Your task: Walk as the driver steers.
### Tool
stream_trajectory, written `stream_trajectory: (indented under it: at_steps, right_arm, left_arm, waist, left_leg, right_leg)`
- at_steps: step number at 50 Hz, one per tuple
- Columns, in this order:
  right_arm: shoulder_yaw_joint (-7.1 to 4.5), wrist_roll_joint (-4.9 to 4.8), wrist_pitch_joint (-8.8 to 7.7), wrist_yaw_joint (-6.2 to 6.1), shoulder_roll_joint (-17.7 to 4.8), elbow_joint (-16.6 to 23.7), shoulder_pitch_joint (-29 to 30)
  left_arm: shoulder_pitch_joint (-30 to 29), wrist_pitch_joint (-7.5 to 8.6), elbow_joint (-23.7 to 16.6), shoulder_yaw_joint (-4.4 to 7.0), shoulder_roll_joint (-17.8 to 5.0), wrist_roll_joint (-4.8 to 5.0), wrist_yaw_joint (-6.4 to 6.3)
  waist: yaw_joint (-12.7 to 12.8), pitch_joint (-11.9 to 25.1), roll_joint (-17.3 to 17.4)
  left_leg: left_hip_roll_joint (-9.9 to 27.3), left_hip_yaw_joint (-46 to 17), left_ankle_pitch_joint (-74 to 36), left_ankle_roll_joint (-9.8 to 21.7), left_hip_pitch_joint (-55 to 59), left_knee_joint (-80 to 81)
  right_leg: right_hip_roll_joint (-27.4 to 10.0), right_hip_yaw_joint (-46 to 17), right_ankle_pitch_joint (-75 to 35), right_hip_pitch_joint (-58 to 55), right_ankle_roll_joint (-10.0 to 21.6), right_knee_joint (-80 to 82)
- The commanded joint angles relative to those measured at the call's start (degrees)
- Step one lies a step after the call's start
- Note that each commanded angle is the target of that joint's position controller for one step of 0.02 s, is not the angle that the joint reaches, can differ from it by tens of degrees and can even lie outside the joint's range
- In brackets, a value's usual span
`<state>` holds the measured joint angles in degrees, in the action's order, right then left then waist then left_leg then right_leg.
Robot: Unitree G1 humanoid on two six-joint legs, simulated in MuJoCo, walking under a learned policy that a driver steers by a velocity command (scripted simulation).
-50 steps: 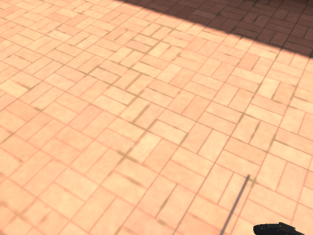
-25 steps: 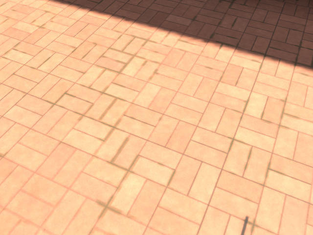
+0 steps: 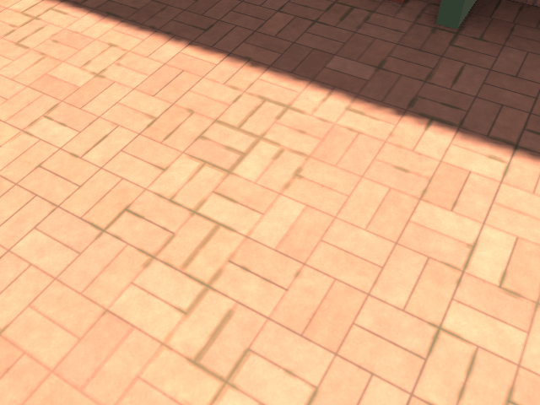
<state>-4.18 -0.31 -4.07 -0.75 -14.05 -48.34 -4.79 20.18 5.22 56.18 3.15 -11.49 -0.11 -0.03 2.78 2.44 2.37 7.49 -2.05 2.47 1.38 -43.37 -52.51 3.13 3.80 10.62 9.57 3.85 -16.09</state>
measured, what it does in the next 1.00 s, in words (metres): walks ahead, turning left: left foot, then right foot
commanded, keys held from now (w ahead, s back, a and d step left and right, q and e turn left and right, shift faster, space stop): w+q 0.52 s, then w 0.48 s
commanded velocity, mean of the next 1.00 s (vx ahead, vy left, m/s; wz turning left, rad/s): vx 0.50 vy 0.00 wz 0.31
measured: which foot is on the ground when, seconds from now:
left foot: up 0.00-0.24, down 0.26-0.76, up 0.78-1.00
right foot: down 0.00-0.28, up 0.30-0.74, down 0.76-1.00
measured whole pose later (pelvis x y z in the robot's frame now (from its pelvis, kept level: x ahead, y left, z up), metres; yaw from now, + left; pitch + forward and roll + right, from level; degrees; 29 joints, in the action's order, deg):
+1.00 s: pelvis +0.56 +0.11 +0.00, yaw +21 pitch +3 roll -1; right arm -4.1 -0.2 -3.7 -0.5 -15.4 -41.5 -11.0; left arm 18.5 5.5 48.9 3.4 -13.4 -0.1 1.1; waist 2.5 0.6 2.4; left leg 5.1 -2.7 13.1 1.0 -37.7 -58.3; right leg 3.4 1.1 10.1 11.9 3.6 -19.1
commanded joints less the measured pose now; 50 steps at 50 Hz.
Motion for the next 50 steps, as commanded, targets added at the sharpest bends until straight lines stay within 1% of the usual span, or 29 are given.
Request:
stream_trajectory:
  at_steps: [1, 5, 8, 11, 12, 13, 14, 15, 16, 17, 18, 19, 20, 22, 24, 28, 33, 35, 36, 37, 38, 39, 40, 41, 42, 43, 44, 46, 50]
  right_arm:
    - [0.12, -0.57, -0.16, 0.65, -1.3, 3.4, 3.6]
    - [0.51, -1.22, 0.22, 1.82, -1.2, 5.5, 9.5]
    - [0.64, -1.26, 0.22, 2.88, -1.2, 7.3, 11.9]
    - [-0.34, -0.66, 0.32, 3.56, -3.2, 7.4, 7.1]
    - [-1.49, -0.59, 0.34, 3.60, -4.8, 5.7, 0.1]
    - [-3.40, -0.66, 0.46, 3.13, -8.6, 3.0, -9.9]
    - [-5.21, -0.44, 0.60, 2.15, -15.5, 1.9, -18.1]
    - [-4.29, -0.72, 0.31, 2.28, -15.1, 2.1, -18.7]
    - [-3.29, -0.18, 0.48, 1.97, -11.2, 2.4, -18.1]
    - [-2.69, -0.23, 0.35, 1.75, -8.5, 3.5, -14.1]
    - [-2.16, -0.28, 0.19, 1.86, -7.0, 4.6, -9.7]
    - [-1.59, -0.08, -0.02, 1.88, -5.4, 5.5, -6.8]
    - [-1.32, 0.08, -0.12, 1.77, -4.9, 5.9, -6.0]
    - [-1.60, -0.25, -0.35, 1.20, -6.2, 6.1, -6.8]
    - [-2.21, -0.46, -0.46, 0.39, -8.3, 6.2, -8.7]
    - [-2.31, -0.92, -0.09, -0.13, -8.1, 5.6, -12.6]
    - [-2.15, -0.88, 0.19, -0.02, -7.5, 3.9, -17.5]
    - [-2.44, -0.62, 0.64, -0.28, -8.4, 4.0, -17.4]
    - [-2.44, -0.61, 0.81, -0.34, -8.5, 4.4, -16.5]
    - [-2.08, -0.54, 0.75, -0.25, -7.5, 5.1, -15.4]
    - [-1.20, 0.21, 0.50, -0.11, -5.7, 6.7, -13.8]
    - [-0.21, -1.09, -0.43, -0.02, -2.5, 6.7, -22.3]
    - [-0.41, -1.30, -1.09, 0.18, -5.4, 5.9, -22.0]
    - [-1.12, -1.57, -1.25, 0.40, -8.3, 7.0, -15.9]
    - [-0.91, -1.04, -1.21, 0.35, -7.8, 8.1, -11.3]
    - [-1.00, -0.16, -1.14, 0.27, -7.0, 8.9, -8.9]
    - [-1.19, 0.13, -0.86, 0.23, -6.5, 9.0, -9.3]
    - [-0.94, -0.16, -0.33, 0.23, -4.7, 8.8, -11.1]
    - [-0.12, 0.35, -0.26, 0.17, -3.1, 10.8, -5.1]
  left_arm:
    - [-1.8, 0.94, -3.4, 1.87, -9.5, 0.34, -0.70]
    - [1.6, 0.50, -1.7, 2.21, -9.6, 0.19, -0.84]
    - [1.9, -0.25, -1.1, 2.63, -10.0, 0.34, -1.05]
    - [-1.6, -0.83, -2.2, 3.30, -12.2, 0.93, -1.46]
    - [-2.9, -1.17, -2.5, 3.39, -12.6, 1.16, -1.74]
    - [-3.4, -1.11, -3.3, 3.21, -12.4, 0.83, -1.98]
    - [-1.3, -0.08, -5.7, 1.82, -8.5, -0.77, -1.58]
    - [-0.4, 2.34, -6.8, 0.34, -5.2, -0.58, -0.37]
    - [-5.3, 4.06, -7.7, 1.52, -9.1, 1.50, 0.51]
    - [-9.3, 4.68, -9.1, 1.41, -9.6, 2.21, 0.51]
    - [-10.8, 4.66, -9.4, 1.57, -9.3, 1.06, -0.01]
    - [-11.0, 3.93, -9.7, 2.26, -9.9, 0.06, -0.58]
    - [-10.4, 3.00, -10.5, 2.50, -9.6, -0.10, -0.77]
    - [-10.3, 1.71, -11.6, 2.46, -8.2, -0.43, -1.11]
    - [-14.3, 1.26, -13.5, 2.10, -7.2, -0.96, -1.36]
    - [-21.8, 1.49, -15.5, 1.04, -5.1, -0.48, -0.48]
    - [-27.1, 2.31, -18.2, 1.13, -7.3, 0.33, 1.05]
    - [-25.7, 2.89, -18.5, 1.43, -8.5, 0.35, 1.45]
    - [-22.2, 3.14, -17.7, 1.84, -9.2, 0.22, 1.42]
    - [-15.5, 3.38, -16.0, 2.75, -10.9, -0.37, 1.23]
    - [-5.1, 3.45, -14.4, 3.67, -14.2, -0.97, 0.97]
    - [2.4, 2.79, -12.3, 4.95, -18.2, -1.23, 1.12]
    - [3.0, 2.26, -11.9, 3.80, -13.7, 0.51, 1.33]
    - [-0.8, 1.79, -12.6, 2.89, -10.5, 0.97, 1.01]
    - [-4.5, 1.26, -13.5, 2.32, -9.7, 0.33, 0.88]
    - [-6.9, 1.06, -13.6, 1.89, -8.8, -0.15, 1.09]
    - [-8.1, 1.18, -13.7, 1.38, -7.7, -0.59, 1.23]
    - [-8.0, 1.43, -13.1, 1.29, -7.6, -0.29, 1.40]
    - [-5.4, 1.18, -11.6, 2.16, -10.8, 0.38, 0.56]
  waist:
    - [-1.1, -1.1, -5.4]
    - [1.5, -4.2, -5.4]
    - [1.9, -5.7, -6.0]
    - [-1.7, -1.8, -8.8]
    - [-5.6, 1.7, -8.5]
    - [-9.7, 6.6, -6.9]
    - [-10.2, 13.5, 4.7]
    - [-7.8, 20.1, 11.9]
    - [-9.5, 16.5, 8.0]
    - [-8.7, 10.2, 4.5]
    - [-6.1, 6.0, -1.4]
    - [-3.9, 3.7, -2.1]
    - [-2.3, 2.9, -1.2]
    - [-1.1, 1.5, -0.5]
    - [-1.8, 0.1, -0.2]
    - [-5.2, -0.6, 2.2]
    - [-7.8, -2.0, 2.9]
    - [-6.6, -1.9, 4.1]
    - [-4.4, -0.7, 4.5]
    - [-1.4, 3.4, 3.9]
    - [3.2, 11.2, -0.6]
    - [1.6, 18.9, -17.7]
    - [2.4, 17.5, -18.0]
    - [3.0, 8.8, -11.4]
    - [1.7, 4.3, -5.9]
    - [0.2, 0.5, -4.2]
    - [-1.6, -0.4, -5.2]
    - [-3.2, -0.2, -7.3]
    - [-2.3, -0.8, -6.0]
  left_leg:
    - [-0.3, 0.3, -7.2, 0.0, 0.6, 8.5]
    - [-1.7, 0.7, -6.0, 1.3, -1.7, 14.3]
    - [-2.9, 2.3, -0.5, 2.9, -1.8, 16.7]
    - [-7.5, 7.6, 6.7, 5.6, 10.9, 18.1]
    - [-10.2, 9.3, 5.0, 7.1, 20.5, 21.1]
    - [-9.6, 5.6, 2.2, 9.3, 36.5, 22.0]
    - [4.3, -17.9, 1.8, 17.0, 59.0, 22.3]
    - [12.9, -44.0, 7.4, 24.0, 68.2, 33.9]
    - [10.4, -38.0, 9.7, 20.6, 66.5, 34.7]
    - [8.2, -29.4, 6.4, 18.2, 58.6, 34.7]
    - [6.1, -23.6, 1.5, 16.7, 48.5, 35.8]
    - [4.4, -19.9, -2.9, 15.8, 40.9, 37.2]
    - [3.3, -18.8, -4.2, 15.7, 36.3, 38.4]
    - [2.2, -16.6, -6.5, 16.0, 31.6, 39.7]
    - [0.8, -14.1, -8.3, 15.3, 29.0, 40.4]
    - [-2.8, -10.0, -4.5, 11.9, 27.2, 38.9]
    - [1.7, -15.4, -1.0, 11.2, 36.3, 34.1]
    - [3.0, -17.3, -4.9, 10.3, 39.3, 31.0]
    - [2.0, -16.7, -11.1, 9.5, 39.7, 27.9]
    - [-0.9, -14.7, -18.6, 8.1, 38.1, 20.9]
    - [-4.5, -10.7, -11.9, 5.9, 29.8, 5.8]
    - [-12.8, -5.1, 14.2, 1.2, 8.4, -15.2]
    - [-11.7, -8.5, 30.1, 0.9, -0.6, -22.1]
    - [-8.8, -8.2, 25.6, 0.9, -4.7, -25.2]
    - [-5.9, -5.5, 20.5, 1.0, -3.5, -23.5]
    - [-4.0, -4.3, 17.5, 1.0, -1.9, -19.4]
    - [-2.4, -4.0, 15.7, 1.0, 1.2, -16.5]
    - [-1.5, -2.8, 14.5, 0.5, 4.2, -12.5]
    - [-0.6, -1.1, 5.0, -1.1, 2.7, -0.1]
  right_leg:
    - [-15.2, -7.0, -15.3, -2.8, 7.0, 7.4]
    - [-17.5, -4.1, -14.6, -10.2, 6.1, 6.5]
    - [-19.3, -2.1, -19.3, -14.9, 5.1, 3.3]
    - [-18.7, 1.8, -43.7, -14.6, 2.9, -6.1]
    - [-17.0, 4.0, -50.5, -13.2, 1.6, -14.7]
    - [-14.8, 5.3, -45.5, -4.6, -0.4, -27.7]
    - [-8.1, 6.1, -19.2, 18.4, -3.8, -50.2]
    - [0.5, -4.5, 20.2, 32.9, -4.8, -63.6]
    - [-3.5, -9.9, 17.4, 39.2, -3.3, -66.7]
    - [-6.0, -8.7, 12.7, 40.2, -2.3, -64.4]
    - [-8.3, -8.3, 9.0, 36.8, -2.3, -59.3]
    - [-9.9, -8.2, 7.1, 32.3, -2.8, -54.9]
    - [-10.4, -8.4, 6.5, 29.2, -3.3, -52.5]
    - [-10.3, -7.6, 5.4, 28.2, -4.8, -47.1]
    - [-9.2, -6.6, -0.6, 28.6, -6.2, -39.0]
    - [-5.6, -5.5, -15.5, 22.7, -6.1, -21.0]
    - [-4.9, -6.1, -13.1, 23.3, -3.7, -13.8]
    - [-4.2, -5.3, -8.1, 21.1, -2.1, -11.8]
    - [-3.0, -4.0, -7.5, 16.2, -0.8, -9.8]
    - [-3.5, -4.6, -8.8, 6.3, 1.2, -10.1]
    - [-11.8, -13.0, -12.4, -9.3, 5.3, -12.3]
    - [-23.7, -37.3, -2.6, -29.8, 15.4, -8.7]
    - [-25.9, -47.9, 7.6, -30.8, 16.0, -2.9]
    - [-24.0, -40.4, 10.8, -23.7, 13.2, -2.2]
    - [-21.7, -33.5, 7.5, -15.4, 11.3, -1.0]
    - [-19.4, -29.2, 2.7, -8.2, 10.7, 0.8]
    - [-17.5, -25.7, -1.5, -3.8, 9.8, 2.2]
    - [-15.6, -21.6, -6.6, -0.3, 9.9, 4.2]
    - [-14.8, -15.0, -15.4, -0.2, 9.7, 6.3]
